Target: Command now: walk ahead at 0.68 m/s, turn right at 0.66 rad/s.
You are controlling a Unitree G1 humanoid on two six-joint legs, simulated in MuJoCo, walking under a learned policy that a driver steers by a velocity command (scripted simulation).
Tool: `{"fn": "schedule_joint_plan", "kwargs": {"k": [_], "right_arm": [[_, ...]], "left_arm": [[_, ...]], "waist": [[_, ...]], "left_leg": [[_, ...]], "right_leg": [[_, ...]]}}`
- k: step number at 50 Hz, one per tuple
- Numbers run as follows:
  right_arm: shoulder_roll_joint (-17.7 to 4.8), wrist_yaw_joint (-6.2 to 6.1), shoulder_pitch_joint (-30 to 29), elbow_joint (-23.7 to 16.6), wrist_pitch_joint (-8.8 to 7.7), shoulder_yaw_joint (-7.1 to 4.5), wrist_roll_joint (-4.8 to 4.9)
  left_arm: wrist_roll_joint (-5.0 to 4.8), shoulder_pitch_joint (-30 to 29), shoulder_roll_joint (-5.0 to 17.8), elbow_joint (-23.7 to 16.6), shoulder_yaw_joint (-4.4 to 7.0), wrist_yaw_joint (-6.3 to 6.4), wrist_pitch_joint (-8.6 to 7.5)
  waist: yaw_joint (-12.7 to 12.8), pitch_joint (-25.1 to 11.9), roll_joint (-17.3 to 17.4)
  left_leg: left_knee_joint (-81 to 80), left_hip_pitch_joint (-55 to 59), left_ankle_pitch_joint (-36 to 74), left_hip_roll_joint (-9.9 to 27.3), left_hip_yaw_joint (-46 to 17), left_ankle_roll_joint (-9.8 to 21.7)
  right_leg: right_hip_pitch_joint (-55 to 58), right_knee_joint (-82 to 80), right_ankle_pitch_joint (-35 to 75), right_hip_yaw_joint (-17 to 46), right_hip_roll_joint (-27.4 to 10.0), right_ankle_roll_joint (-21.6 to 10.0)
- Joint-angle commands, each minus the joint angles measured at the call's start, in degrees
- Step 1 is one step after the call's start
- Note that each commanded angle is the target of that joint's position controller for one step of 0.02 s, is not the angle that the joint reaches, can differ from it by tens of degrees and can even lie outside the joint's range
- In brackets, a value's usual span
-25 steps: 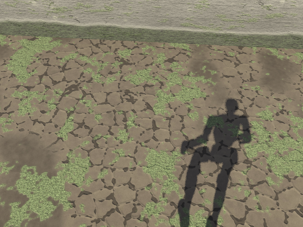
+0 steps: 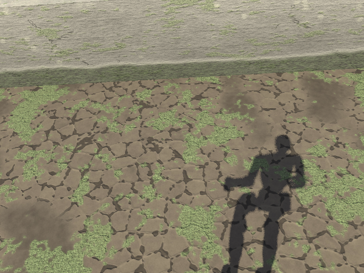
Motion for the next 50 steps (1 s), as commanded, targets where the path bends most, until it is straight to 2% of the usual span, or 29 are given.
{"fn": "schedule_joint_plan", "kwargs": {"k": [1,2,3,5,8,12,14,16,18,19,20,21,22,23,25,27,29,30,31,33,34,35,36,37,38,39,41,45,50], "right_arm": [[-4.17,-0.41,-16.24,-12.21,-1.16,-0.60,-1.01],[-5.95,-0.01,-17.37,-12.48,-1.58,-0.77,-1.57],[-6.22,0.36,-16.41,-11.66,-2.11,-0.79,-1.76],[-4.57,0.54,-13.54,-10.68,-1.89,-0.17,-1.95],[-3.01,-0.37,-11.58,-9.67,-0.17,0.59,-2.26],[-2.89,0.24,-14.61,-10.11,-0.93,1.24,-2.03],[-2.74,0.84,-15.06,-9.83,-1.96,1.46,-1.45],[-1.93,0.88,-15.84,-10.21,-2.45,1.90,0.05],[-3.27,1.00,-10.25,-9.08,-2.16,1.38,0.29],[-5.49,0.76,-4.38,-6.47,-2.49,0.28,-0.55],[-5.70,0.77,2.81,-4.41,-2.93,-0.12,-1.06],[-8.09,1.19,7.81,-4.28,-3.17,-0.65,-2.27],[-10.13,2.15,4.09,-3.90,-2.45,-1.54,-1.06],[-7.50,1.94,1.03,-4.31,-1.63,-0.65,0.35],[-4.74,1.63,-4.01,-5.39,-1.41,0.69,0.31],[-3.31,1.38,-8.16,-6.70,-2.51,1.71,0.08],[-4.68,1.79,-9.08,-6.62,-2.89,1.66,-0.62],[-6.36,2.12,-8.87,-6.17,-2.93,1.33,-0.87],[-8.29,2.16,-8.24,-5.89,-2.52,0.97,-0.40],[-8.47,2.14,-8.88,-6.00,-1.04,0.56,0.58],[-7.81,2.16,-8.28,-6.02,-0.30,0.50,1.09],[-5.96,1.90,-6.88,-6.21,0.22,0.64,1.11],[-2.76,1.73,-5.32,-7.12,0.04,1.58,1.12],[-2.07,1.85,-7.25,-7.78,-0.19,1.73,0.94],[-2.98,1.98,-9.17,-7.94,-0.66,1.01,1.37],[-3.27,2.26,-10.31,-8.32,-0.85,0.75,0.96],[-2.19,3.10,-10.99,-8.65,-0.26,0.99,0.39],[-3.38,3.26,-9.99,-7.94,1.02,0.57,1.40],[-4.44,3.34,-13.86,-10.09,2.25,0.86,1.80]], "left_arm": [[-1.15,11.06,12.75,-1.78,3.38,0.83,-1.00],[-0.51,8.11,12.76,-3.28,3.74,1.67,-1.10],[-0.03,5.64,10.96,-4.13,3.18,2.14,-1.20],[0.10,1.82,7.95,-5.03,2.09,2.51,-2.03],[-0.19,-1.36,6.78,-6.34,1.42,2.12,-3.33],[-0.67,1.04,8.47,-6.50,1.76,2.45,-2.71],[-0.28,1.20,8.61,-6.60,1.77,2.35,-2.49],[-0.26,-2.72,7.78,-7.68,1.50,1.62,-2.45],[-0.62,-3.93,8.41,-7.61,1.71,1.42,-2.56],[-0.93,-5.34,7.66,-7.94,1.58,1.51,-2.66],[-1.26,-7.31,6.90,-8.19,1.39,1.84,-3.02],[-1.58,-5.62,4.84,-9.75,0.94,2.22,-3.12],[-1.99,-4.64,4.40,-10.63,1.03,2.54,-3.36],[0.30,-9.68,5.79,-11.60,1.03,3.43,-3.40],[1.05,-13.79,5.47,-13.45,0.38,3.00,-3.41],[0.98,-13.92,3.45,-13.72,-0.56,2.83,-2.50],[1.18,-13.58,1.63,-13.60,-1.52,3.06,-2.19],[1.97,-13.37,2.04,-13.22,-1.67,3.12,-2.14],[2.11,-12.54,2.31,-12.04,-1.67,2.58,-2.42],[1.85,-11.60,1.97,-10.73,-1.86,2.10,-3.22],[1.99,-11.97,1.63,-10.21,-1.97,1.82,-3.47],[2.34,-11.69,0.94,-10.29,-2.25,1.55,-3.59],[2.54,-12.96,2.52,-10.75,-1.49,1.20,-4.00],[2.38,-12.94,3.69,-11.13,-1.00,1.14,-3.98],[2.59,-13.82,4.48,-11.15,-0.81,1.27,-3.73],[2.45,-14.98,4.60,-11.27,-0.82,1.43,-3.66],[2.14,-17.60,3.29,-11.23,-1.34,1.68,-3.77],[1.66,-16.80,1.82,-10.62,-0.96,1.47,-4.05],[1.77,-15.15,0.70,-10.40,-0.69,0.66,-4.06]], "waist": [[7.90,2.80,-19.32],[7.24,2.26,-12.89],[5.32,1.27,-9.14],[1.71,-0.66,-5.69],[-0.02,-2.81,-5.26],[2.67,-4.87,-5.99],[3.48,-4.26,-7.22],[3.12,-2.62,-8.82],[1.07,-2.20,-10.55],[-2.00,-1.91,-6.79],[-5.25,-5.06,-4.84],[-5.46,-11.02,5.83],[-4.78,-12.01,16.27],[-4.73,-4.95,11.01],[-1.24,-1.96,3.92],[1.01,-2.22,2.82],[1.11,-4.37,4.19],[1.25,-3.67,4.13],[0.72,-5.97,6.33],[1.22,-6.32,3.47],[0.69,-5.86,0.66],[0.33,-6.44,-5.48],[0.26,-8.59,-12.67],[2.25,-7.79,-15.94],[2.11,-4.95,-15.63],[1.83,-3.38,-14.41],[-0.33,-2.18,-10.79],[-2.28,-4.22,-3.33],[-2.26,-3.53,2.84]], "left_leg": [[18.29,-37.11,-10.83,-4.65,-5.96,-3.25],[22.93,-40.46,-7.95,-1.59,-10.88,-4.48],[25.75,-39.30,-4.90,-1.03,-12.26,-5.39],[28.98,-35.04,-0.32,-0.60,-12.04,-6.58],[28.83,-26.54,6.08,-1.70,-10.52,-7.36],[21.37,-21.26,7.63,-2.05,-9.50,-6.31],[16.82,-18.85,6.08,-1.70,-9.18,-5.45],[10.69,-7.82,4.60,-2.76,-8.12,-5.10],[5.74,1.60,3.70,-3.55,-6.31,-4.19],[-4.28,6.79,8.15,-2.87,-6.82,-2.17],[-7.91,15.83,11.95,-1.26,-9.32,0.22],[0.24,28.02,28.61,7.98,-22.76,5.63],[-7.02,29.05,26.19,14.03,-40.36,12.59],[-9.25,22.24,23.61,14.13,-43.81,14.66],[-10.20,10.92,24.73,12.26,-39.62,14.30],[-10.84,1.13,26.48,7.88,-34.33,11.24],[-11.81,-1.74,29.64,4.27,-30.82,8.37],[-11.35,-3.45,35.85,3.27,-28.58,7.21],[-12.07,-1.87,39.44,2.99,-29.86,7.51],[-10.67,-1.11,33.33,1.98,-28.73,6.85],[-9.30,-2.29,28.26,0.94,-28.13,5.69],[-5.23,-6.51,23.05,-1.69,-25.97,3.67],[-1.69,-9.99,15.70,-4.52,-20.21,1.78],[1.00,-10.96,9.08,-5.12,-17.31,1.04],[2.28,-11.71,5.73,-5.05,-16.25,0.69],[2.77,-9.04,5.19,-4.27,-14.81,0.65],[0.06,-1.66,8.38,-3.87,-13.43,1.14],[-3.22,-2.06,14.90,-4.48,-16.60,2.73],[-7.99,-9.66,13.12,-3.99,-24.51,4.05]], "right_leg": [[22.45,-17.25,7.21,38.26,-15.05,-9.71],[22.46,-18.91,5.65,41.68,-17.72,-12.46],[20.44,-17.04,6.72,40.09,-16.14,-12.62],[14.48,-11.67,13.79,33.16,-11.28,-10.88],[5.45,-9.65,22.44,27.72,-5.48,-8.88],[8.32,-8.45,30.46,27.97,-2.88,-8.79],[9.87,-8.19,32.67,27.90,-3.10,-9.10],[3.11,-9.15,33.31,26.21,-2.46,-8.38],[1.53,-8.04,43.66,25.78,-3.37,-8.02],[2.90,-2.84,48.30,24.50,-2.93,-6.15],[1.63,7.48,48.96,21.44,-1.18,-3.80],[-8.17,26.04,28.79,16.89,4.37,-0.71],[-21.20,31.74,-4.43,12.37,11.51,2.24],[-25.89,36.02,-5.56,13.68,10.13,4.07],[-24.00,36.28,-1.61,10.32,4.86,6.90],[-16.06,26.62,-0.25,7.73,1.01,9.47],[-6.69,15.01,1.67,5.72,-0.54,9.20],[-1.69,9.42,5.81,4.77,-0.54,8.64],[2.21,8.62,6.87,2.55,0.81,8.20],[7.46,-0.26,12.66,1.88,0.06,7.42],[10.66,-2.34,16.39,1.72,-0.63,6.91],[16.99,-2.47,25.66,4.12,-3.95,5.68],[19.59,-3.00,23.46,7.24,-8.80,3.50],[17.12,-7.70,16.83,12.07,-11.83,1.77],[14.55,-10.79,13.19,14.30,-13.22,1.34],[10.56,-12.43,11.05,14.53,-13.89,1.11],[4.68,-12.40,8.27,9.22,-11.24,3.09],[9.22,-6.30,10.13,-1.46,-6.26,6.35],[12.33,-0.95,9.91,-4.84,-4.03,6.36]]}}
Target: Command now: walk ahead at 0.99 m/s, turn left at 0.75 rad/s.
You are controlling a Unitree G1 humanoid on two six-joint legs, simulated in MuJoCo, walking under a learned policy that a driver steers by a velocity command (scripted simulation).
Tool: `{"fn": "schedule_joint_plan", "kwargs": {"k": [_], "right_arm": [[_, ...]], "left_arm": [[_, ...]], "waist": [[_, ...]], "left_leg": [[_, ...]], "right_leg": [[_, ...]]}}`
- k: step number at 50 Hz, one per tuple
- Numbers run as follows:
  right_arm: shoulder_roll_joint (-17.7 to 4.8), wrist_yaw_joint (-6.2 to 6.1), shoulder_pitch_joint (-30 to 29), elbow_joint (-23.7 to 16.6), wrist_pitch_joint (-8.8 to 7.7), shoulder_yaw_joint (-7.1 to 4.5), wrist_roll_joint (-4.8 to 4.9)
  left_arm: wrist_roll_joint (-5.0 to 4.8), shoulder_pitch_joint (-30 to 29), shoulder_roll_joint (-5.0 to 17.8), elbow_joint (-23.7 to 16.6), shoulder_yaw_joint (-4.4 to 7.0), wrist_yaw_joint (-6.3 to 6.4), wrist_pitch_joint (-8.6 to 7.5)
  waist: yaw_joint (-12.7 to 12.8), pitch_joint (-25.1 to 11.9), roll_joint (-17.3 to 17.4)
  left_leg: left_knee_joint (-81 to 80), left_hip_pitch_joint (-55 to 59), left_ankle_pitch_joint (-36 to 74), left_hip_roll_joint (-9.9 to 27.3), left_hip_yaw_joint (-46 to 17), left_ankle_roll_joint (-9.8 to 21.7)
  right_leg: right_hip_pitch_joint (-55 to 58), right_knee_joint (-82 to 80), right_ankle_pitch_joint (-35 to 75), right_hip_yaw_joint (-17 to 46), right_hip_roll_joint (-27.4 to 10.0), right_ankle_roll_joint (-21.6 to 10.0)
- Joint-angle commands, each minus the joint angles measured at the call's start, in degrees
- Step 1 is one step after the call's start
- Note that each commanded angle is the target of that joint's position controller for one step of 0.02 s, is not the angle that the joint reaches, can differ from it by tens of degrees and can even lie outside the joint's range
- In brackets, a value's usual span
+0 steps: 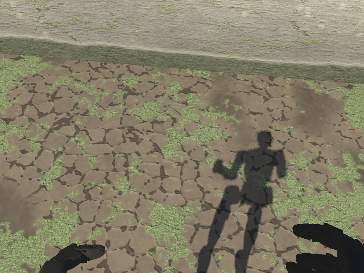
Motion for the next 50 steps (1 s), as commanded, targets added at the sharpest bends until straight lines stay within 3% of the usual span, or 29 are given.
{"fn": "schedule_joint_plan", "kwargs": {"k": [1,3,8,9,10,11,12,13,17,18,19,20,21,23,24,25,27,28,32,36,37,39,40,41,43,45,46,47,50], "right_arm": [[-4.48,0.00,-2.33,-4.93,-0.26,-0.72,0.14],[-5.38,0.09,-2.93,-5.20,-0.81,-0.77,0.88],[-5.97,-0.09,-4.30,-4.99,-1.35,-0.60,0.43],[-5.57,-0.07,-4.65,-5.11,-1.52,-0.47,0.45],[-5.28,-0.05,-5.62,-5.55,-2.00,-0.57,1.52],[-4.32,-0.02,-7.44,-6.14,-2.28,-0.37,1.56],[-3.36,-0.09,-8.82,-6.56,-2.37,-0.14,1.04],[-3.30,-0.14,-9.36,-6.81,-2.30,-0.07,0.07],[-0.99,0.53,0.91,-2.75,-2.46,0.75,-0.92],[-2.71,1.16,1.39,-2.45,-2.63,0.30,-0.61],[-4.24,1.42,1.12,-2.61,-2.78,0.15,-0.06],[-6.00,1.46,-1.79,-3.63,-2.90,0.15,0.13],[-6.92,1.22,-6.28,-5.38,-2.81,0.16,0.33],[-7.86,-0.02,-11.95,-7.14,-2.82,-0.23,0.49],[-6.76,-0.39,-12.35,-7.31,-2.99,-0.22,0.65],[-5.04,-0.56,-9.47,-7.06,-3.20,0.17,0.69],[-2.46,-0.07,-8.00,-6.74,-3.08,0.78,0.28],[-2.33,0.23,-6.97,-6.60,-3.18,0.80,-0.16],[-2.56,1.03,-2.49,-5.35,-4.65,0.81,-2.12],[-3.75,-0.08,-4.37,-6.16,-5.35,0.70,-2.54],[-3.48,-0.82,-4.76,-6.15,-5.33,0.87,-2.89],[-5.09,-1.69,-5.59,-6.65,-5.31,0.37,-2.58],[-5.21,-1.85,-5.00,-6.41,-5.34,0.32,-3.09],[-3.41,-1.96,-5.58,-6.58,-5.40,0.71,-2.88],[-2.30,-1.84,-4.77,-6.32,-5.13,0.68,-3.14],[-1.50,-1.55,-3.95,-6.28,-4.97,0.46,-2.81],[-1.25,-1.39,-4.18,-6.49,-5.12,0.35,-2.63],[-0.93,-1.30,-4.64,-7.03,-4.90,0.35,-3.08],[-2.17,-1.17,-1.96,-6.26,-5.30,-0.44,-3.02]], "left_arm": [[0.27,-6.26,1.64,-6.31,0.51,-0.40,-1.45],[0.65,-6.86,1.32,-6.82,0.33,-0.51,-1.77],[0.31,-4.07,2.93,-5.94,0.87,-0.99,-2.19],[0.37,-3.48,3.10,-5.73,0.94,-0.95,-2.21],[0.06,-1.87,4.49,-5.48,1.55,-0.86,-2.12],[0.12,-1.17,5.67,-5.24,1.77,-0.69,-1.97],[-0.12,-1.90,6.98,-5.24,2.05,-0.42,-1.80],[-0.71,-3.67,7.68,-5.66,2.09,-0.19,-1.66],[-2.36,-8.33,5.14,-6.44,1.00,-0.10,-1.25],[-2.80,-7.78,5.74,-6.88,1.06,-0.67,-0.93],[-2.59,-8.31,5.38,-7.31,0.95,-1.19,-0.42],[-2.59,-7.55,3.18,-8.13,0.49,-1.68,-0.02],[-2.28,-6.33,2.19,-8.62,0.25,-2.04,0.26],[-1.20,-0.98,1.55,-7.14,0.23,-2.27,-0.41],[-0.83,2.19,1.19,-5.41,0.02,-2.09,-1.17],[-0.61,2.47,2.25,-4.14,0.22,-1.93,-1.76],[-1.80,-1.82,4.25,-4.83,0.03,-2.33,-1.86],[-2.39,-6.98,5.25,-6.47,-0.07,-2.66,-1.36],[-3.92,-10.03,6.66,-7.55,0.63,-2.85,-0.20],[-3.93,-7.14,4.39,-7.43,0.36,-3.36,0.21],[-3.69,-6.35,2.79,-6.96,0.03,-2.80,0.44],[-3.20,-4.86,2.45,-6.38,0.14,-2.44,0.58],[-2.69,-3.51,2.54,-5.50,0.01,-2.28,0.67],[-2.23,-2.56,2.42,-4.80,0.07,-2.16,0.92],[-2.42,-3.13,3.05,-4.62,0.19,-2.19,0.90],[-2.89,-4.18,4.55,-4.91,0.50,-2.26,1.35],[-3.80,-5.12,5.77,-5.45,0.91,-2.27,1.39],[-4.16,-5.76,6.47,-5.77,0.97,-2.16,1.32],[-4.42,-6.02,7.56,-5.86,1.41,-1.53,1.60]], "waist": [[-2.26,-10.36,7.48],[-2.54,-11.12,8.51],[-0.15,-9.80,6.86],[0.26,-9.89,5.38],[1.96,-11.19,1.50],[2.92,-10.22,-3.06],[3.18,-8.83,-7.34],[2.67,-7.03,-7.89],[-2.59,-8.10,-4.29],[-2.54,-7.29,-0.78],[-3.26,-5.64,5.62],[-1.72,-4.70,14.72],[0.46,-3.40,18.54],[4.27,-7.66,18.50],[4.99,-10.30,15.62],[3.69,-12.61,8.83],[2.02,-9.99,-5.82],[-0.57,-6.64,-8.56],[-2.96,-8.04,-4.58],[-1.28,-7.87,6.07],[-0.45,-8.14,9.11],[0.89,-7.88,12.31],[1.20,-6.75,12.08],[1.80,-7.45,10.37],[1.94,-8.79,6.03],[1.76,-8.46,0.13],[1.60,-7.93,-2.56],[1.79,-7.48,-4.28],[0.49,-7.97,-3.51]], "left_leg": [[-12.30,-9.00,8.25,3.58,-4.84,5.94],[-15.43,-9.21,3.18,3.38,-6.42,5.38],[-19.73,-12.74,-4.91,3.57,-7.20,3.57],[-19.12,-13.18,-5.00,3.38,-6.22,3.05],[-16.50,-14.42,-8.48,2.93,-4.00,2.35],[-11.33,-14.50,-5.40,1.84,-0.10,1.24],[-5.12,-11.91,-1.29,1.70,3.76,0.20],[-1.34,-7.83,0.53,3.02,5.66,-0.58],[-3.06,7.97,0.75,4.39,10.16,0.33],[-5.35,6.12,-3.65,3.56,10.22,1.34],[-13.11,-1.26,-11.15,5.07,5.22,2.51],[-21.65,-9.26,-19.83,7.61,-2.65,3.79],[-26.35,-13.91,-23.18,9.01,-8.05,4.16],[-28.41,-14.08,-20.13,9.73,-7.79,2.67],[-26.19,-11.04,-17.68,9.31,-5.42,1.77],[-23.67,-10.06,-15.53,7.67,-1.21,-0.39],[-9.01,-4.25,-6.85,4.34,9.63,-3.04],[-5.63,-1.27,-0.56,4.89,12.79,-3.24],[-6.00,8.50,3.02,6.68,15.03,-3.37],[-12.88,7.35,-6.32,10.08,12.22,-3.40],[-15.87,7.23,-8.14,11.74,10.00,-3.11],[-20.30,5.28,-12.64,14.53,7.36,-2.23],[-20.99,4.07,-10.36,15.12,8.60,-2.28],[-19.28,5.94,-7.16,14.58,10.86,-2.59],[-15.02,8.95,-3.03,12.84,15.16,-3.29],[-9.30,12.15,1.89,10.21,18.81,-4.06],[-6.87,13.60,4.08,9.07,19.37,-4.23],[-5.80,14.77,4.43,8.70,19.43,-3.69],[-5.46,19.51,3.71,9.03,18.80,-2.14]], "right_leg": [[13.72,-1.54,4.48,2.36,0.06,3.27],[14.62,-2.22,3.63,1.97,0.26,2.90],[19.22,-5.59,0.27,2.97,-0.95,1.26],[19.86,-6.72,-0.76,3.56,-1.91,0.86],[21.38,-10.03,-6.46,6.22,-4.48,0.26],[19.35,-14.79,-11.39,9.95,-8.21,-0.65],[13.69,-20.30,-17.07,13.20,-12.36,-1.52],[6.08,-24.09,-21.05,14.29,-14.92,-1.83],[-3.68,-21.33,-17.73,6.34,-10.06,0.85],[-4.46,-18.46,-17.68,4.23,-7.85,1.96],[-0.84,-11.64,-13.99,0.61,-4.45,2.72],[4.09,-2.84,-6.73,-1.49,-0.33,3.10],[6.33,0.85,-1.80,-0.41,1.64,2.66],[12.69,1.95,2.23,2.02,2.01,1.62],[14.87,-0.63,1.71,2.42,1.48,0.65],[17.68,-2.97,-1.40,2.26,1.26,-0.45],[7.48,-16.32,-17.21,14.76,-5.18,-2.49],[0.64,-21.87,-20.29,21.35,-7.02,-2.95],[-5.75,-21.93,-16.61,21.16,-3.64,-2.44],[-5.13,-13.37,-10.98,15.85,1.78,-1.11],[-3.01,-10.39,-5.38,14.05,3.17,-0.93],[-0.75,-5.55,0.26,11.39,5.24,-0.89],[0.45,-4.62,3.05,11.20,4.84,-1.08],[0.60,-4.64,3.49,11.37,4.90,-0.97],[-0.22,-6.09,3.60,13.66,4.83,-1.63],[-3.84,-9.95,1.95,18.31,4.14,-3.02],[-6.60,-11.87,1.35,21.70,3.45,-3.61],[-8.73,-13.68,1.62,23.37,3.43,-3.73],[-13.13,-13.14,6.09,25.45,4.11,-3.93]]}}
Over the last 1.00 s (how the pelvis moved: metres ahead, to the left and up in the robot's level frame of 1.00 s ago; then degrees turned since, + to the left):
0.11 -0.06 0.00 4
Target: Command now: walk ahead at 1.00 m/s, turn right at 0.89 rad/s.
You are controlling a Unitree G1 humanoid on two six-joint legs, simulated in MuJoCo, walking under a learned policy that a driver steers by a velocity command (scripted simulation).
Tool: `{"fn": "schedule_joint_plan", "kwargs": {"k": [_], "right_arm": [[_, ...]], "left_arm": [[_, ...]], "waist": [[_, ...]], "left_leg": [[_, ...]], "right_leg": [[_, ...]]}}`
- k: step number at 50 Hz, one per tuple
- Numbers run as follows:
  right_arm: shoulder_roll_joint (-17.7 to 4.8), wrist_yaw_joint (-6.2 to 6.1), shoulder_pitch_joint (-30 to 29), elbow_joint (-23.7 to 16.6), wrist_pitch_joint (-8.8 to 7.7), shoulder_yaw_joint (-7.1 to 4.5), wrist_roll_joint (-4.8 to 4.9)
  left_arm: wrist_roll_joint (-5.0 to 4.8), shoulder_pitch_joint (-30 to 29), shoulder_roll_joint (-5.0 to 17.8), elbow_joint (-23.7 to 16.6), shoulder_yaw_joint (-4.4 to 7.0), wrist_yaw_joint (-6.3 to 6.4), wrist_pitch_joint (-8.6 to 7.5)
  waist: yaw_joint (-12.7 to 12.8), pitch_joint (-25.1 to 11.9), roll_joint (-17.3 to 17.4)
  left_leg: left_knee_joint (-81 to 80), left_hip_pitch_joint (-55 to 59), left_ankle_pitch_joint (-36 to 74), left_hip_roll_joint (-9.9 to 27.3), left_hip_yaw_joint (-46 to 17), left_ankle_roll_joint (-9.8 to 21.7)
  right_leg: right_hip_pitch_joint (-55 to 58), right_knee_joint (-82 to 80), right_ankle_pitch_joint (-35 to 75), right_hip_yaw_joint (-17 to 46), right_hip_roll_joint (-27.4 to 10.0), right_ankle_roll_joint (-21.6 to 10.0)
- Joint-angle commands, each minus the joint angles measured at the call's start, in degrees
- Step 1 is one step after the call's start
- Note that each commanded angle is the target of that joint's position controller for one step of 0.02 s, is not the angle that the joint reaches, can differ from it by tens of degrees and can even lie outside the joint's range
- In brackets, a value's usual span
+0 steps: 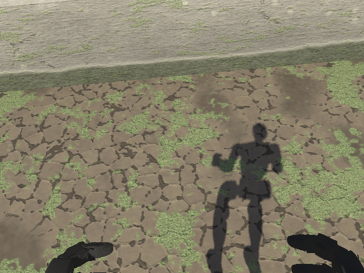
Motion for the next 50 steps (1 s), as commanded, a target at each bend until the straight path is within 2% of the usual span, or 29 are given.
{"fn": "schedule_joint_plan", "kwargs": {"k": [1,3,4,5,6,7,8,9,10,11,12,13,14,16,18,20,23,24,25,26,29,33,50], "right_arm": [[-4.16,0.04,-4.02,-5.52,-1.53,-1.74,-0.21],[-5.37,-0.09,-1.50,-4.11,-1.40,-2.48,-0.56],[-6.55,-0.24,-0.05,-3.42,-1.29,-3.15,-0.39],[-7.62,-0.49,-1.18,-3.02,-1.09,-3.37,-0.49],[-7.26,-0.85,-2.06,-3.09,-1.11,-3.32,-0.29],[-6.61,-1.05,-2.49,-2.97,-1.24,-2.99,0.03],[-6.26,-1.03,-4.04,-2.94,-1.35,-2.71,0.28],[-4.65,-0.81,-5.55,-3.69,-1.32,-2.19,0.58],[-3.41,-0.47,-6.71,-4.17,-1.15,-1.81,0.71],[-1.94,-0.16,-6.75,-4.85,-0.90,-1.45,0.92],[-1.39,0.18,-6.68,-5.34,-0.68,-1.23,0.88],[-1.52,0.48,-5.82,-5.27,-0.66,-1.31,0.73],[-1.55,0.73,-3.98,-4.92,-0.75,-1.52,0.42],[-2.31,0.52,-2.56,-4.11,-1.28,-1.88,-0.06],[-2.22,0.47,-2.78,-3.75,-1.38,-1.93,-0.01],[-1.69,0.58,-3.29,-3.81,-1.06,-1.86,0.32],[-1.57,0.61,-3.66,-3.98,-0.60,-1.81,0.57],[-1.65,0.58,-3.80,-4.07,-0.50,-1.83,0.62],[-1.63,0.39,-4.05,-4.18,-0.49,-1.54,0.29],[-1.42,0.28,-3.75,-4.27,-0.53,-1.56,0.39],[-1.38,0.60,-3.19,-4.37,-1.11,-1.38,0.25],[-1.55,0.61,-3.50,-4.80,-1.12,-1.36,0.48],[-2.37,0.86,-3.55,-5.93,-0.57,-0.96,0.92]], "left_arm": [[-0.46,-5.13,7.35,-5.46,2.43,0.74,-0.67],[-0.60,-5.25,6.30,-5.72,2.41,1.10,-0.79],[-1.51,-5.62,5.13,-5.68,2.33,1.24,-1.38],[-1.11,-6.21,4.22,-5.86,2.02,1.23,-1.61],[0.01,-7.49,4.30,-5.98,1.90,1.06,-1.69],[0.80,-8.38,4.20,-6.12,1.77,0.76,-1.63],[0.79,-6.17,3.73,-5.48,1.61,0.49,-1.60],[0.49,-2.87,3.55,-3.85,1.43,0.22,-1.68],[0.00,0.16,4.39,-2.52,1.54,0.02,-1.69],[0.12,-0.42,5.82,-2.46,1.63,-0.17,-1.56],[0.06,-2.97,6.21,-3.50,1.36,-0.30,-1.29],[0.17,-5.38,6.17,-4.47,1.08,-0.14,-1.00],[0.17,-8.23,6.12,-5.07,0.84,0.25,-1.07],[-0.01,-8.25,5.41,-5.15,0.60,0.67,-1.36],[0.02,-7.23,4.45,-4.88,0.26,0.62,-1.84],[0.11,-7.03,3.95,-4.57,0.04,0.42,-2.15],[0.29,-7.69,3.35,-4.58,-0.23,0.14,-2.36],[0.35,-7.89,3.14,-4.59,-0.33,0.05,-2.41],[1.21,-6.94,3.37,-4.39,-0.47,0.03,-2.09],[1.34,-6.64,3.38,-4.11,-0.52,0.08,-2.00],[0.89,-7.24,3.30,-3.91,-0.79,0.13,-2.20],[0.78,-7.98,3.12,-3.53,-0.95,0.19,-2.44],[1.44,-7.72,2.96,-1.89,-0.94,1.34,-2.36]], "waist": [[-0.30,-8.20,-5.64],[-0.94,-10.28,-0.74],[-2.21,-12.43,4.05],[-1.57,-10.75,7.63],[-2.01,-9.46,7.12],[-2.10,-8.40,5.40],[-0.12,-8.21,3.85],[1.33,-9.37,1.67],[2.92,-9.36,-2.88],[2.28,-8.01,-9.16],[1.33,-6.16,-12.16],[0.23,-5.75,-12.53],[-1.11,-6.98,-12.56],[-1.31,-9.32,-8.67],[-0.62,-11.07,-5.08],[-0.56,-11.21,-2.43],[-0.58,-9.51,-0.55],[-0.53,-8.87,-0.40],[0.62,-7.50,-1.53],[0.36,-7.89,-2.06],[0.12,-9.24,-2.24],[-0.08,-8.81,-2.49],[-0.48,-7.97,-0.88]], "left_leg": [[-1.48,17.06,3.75,0.00,-4.95,-2.45],[-3.62,20.42,1.87,3.92,-6.44,-0.85],[-7.77,22.32,-4.78,8.07,-9.46,0.07],[-11.24,20.23,-9.16,12.25,-11.59,1.27],[-13.32,15.97,-11.48,14.01,-12.00,1.82],[-14.47,10.99,-13.04,13.92,-11.33,1.71],[-14.05,7.85,-13.34,12.36,-8.82,1.02],[-11.63,6.44,-11.02,8.93,-5.70,-0.28],[-6.95,7.83,-6.96,4.65,-1.59,-1.64],[-1.81,8.77,-3.03,1.04,0.69,-2.53],[0.56,8.39,-1.47,-0.81,0.04,-2.79],[1.07,8.76,-0.70,-1.34,-1.00,-2.76],[0.35,10.43,0.50,-1.24,-1.99,-2.59],[-1.23,14.87,2.28,-0.73,-2.83,-1.82],[-3.02,17.56,2.69,0.20,-3.24,-1.24],[-4.59,18.37,2.37,1.19,-3.66,-0.88],[-6.48,16.75,0.38,2.51,-4.17,-0.52],[-6.98,16.03,-0.26,2.80,-4.28,-0.46],[-6.58,14.38,1.93,2.57,-4.00,-0.43],[-6.31,14.24,2.12,2.30,-3.83,-0.52],[-5.48,15.40,1.20,2.28,-3.57,-0.38],[-6.06,15.51,1.00,2.75,-3.92,-0.13],[-10.78,11.99,-2.75,4.28,-5.27,0.75]], "right_leg": [[-13.18,-10.92,5.95,7.01,-1.92,-4.72],[-15.35,-5.78,8.76,3.72,-0.39,-3.99],[-16.67,-2.28,2.25,0.57,0.01,-3.48],[-18.20,0.47,0.39,-2.07,-0.60,-3.00],[-16.21,1.79,-0.13,-3.16,-1.90,-2.75],[-12.16,1.29,0.21,-4.19,-2.53,-2.55],[-8.39,-0.40,1.14,-4.80,-2.50,-2.59],[-3.88,-3.23,1.46,-4.60,-1.94,-2.96],[-3.79,-7.73,0.65,-2.15,-1.50,-3.79],[-6.13,-12.26,-1.96,3.11,-2.34,-4.86],[-8.74,-15.03,-3.66,8.25,-3.07,-5.53],[-9.73,-16.66,-3.91,10.36,-3.59,-5.54],[-9.54,-17.83,-3.26,10.88,-3.81,-5.58],[-9.10,-17.92,-1.39,9.79,-3.27,-4.60],[-7.74,-16.56,0.11,7.76,-2.40,-3.50],[-6.86,-15.11,1.18,6.13,-1.80,-2.75],[-6.33,-13.47,2.47,4.48,-1.36,-2.18],[-6.21,-13.08,2.93,4.09,-1.28,-2.08],[-5.60,-13.03,7.00,4.01,-0.89,-1.95],[-4.85,-12.86,7.86,4.27,-0.99,-2.08],[-5.00,-12.70,8.99,4.90,-1.82,-2.67],[-5.50,-12.50,9.52,4.31,-1.84,-2.27],[-2.73,-8.87,12.16,-0.15,-1.83,-0.36]]}}
Over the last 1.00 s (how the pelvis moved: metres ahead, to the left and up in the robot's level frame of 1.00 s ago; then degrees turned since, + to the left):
-0.01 0.02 0.01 -9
